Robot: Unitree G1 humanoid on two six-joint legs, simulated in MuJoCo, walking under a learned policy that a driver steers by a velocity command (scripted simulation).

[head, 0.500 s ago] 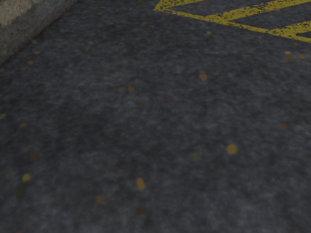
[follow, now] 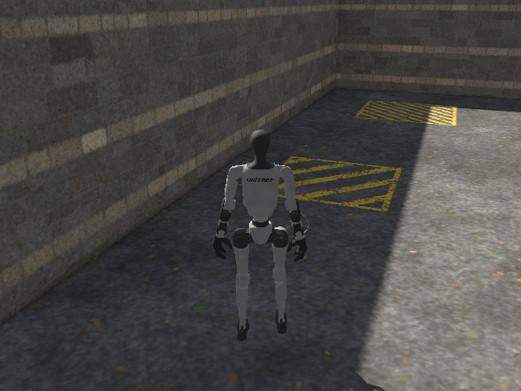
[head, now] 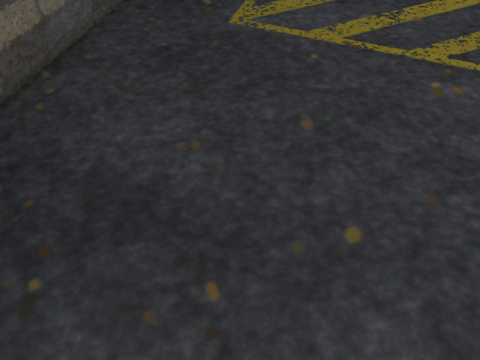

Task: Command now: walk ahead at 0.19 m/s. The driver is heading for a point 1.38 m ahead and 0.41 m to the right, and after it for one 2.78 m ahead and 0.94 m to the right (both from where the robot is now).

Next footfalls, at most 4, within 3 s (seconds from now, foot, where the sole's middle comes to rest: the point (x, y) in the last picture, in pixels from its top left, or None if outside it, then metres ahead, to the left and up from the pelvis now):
0.50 left None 0.24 0.08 -0.77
0.78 right None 0.15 -0.13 -0.77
1.20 left None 0.53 0.11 -0.77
1.78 right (298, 268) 0.82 -0.15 -0.77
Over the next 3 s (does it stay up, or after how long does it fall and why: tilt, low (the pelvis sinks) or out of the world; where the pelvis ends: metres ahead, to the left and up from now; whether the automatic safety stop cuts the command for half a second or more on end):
stays up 1.18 -0.26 0.00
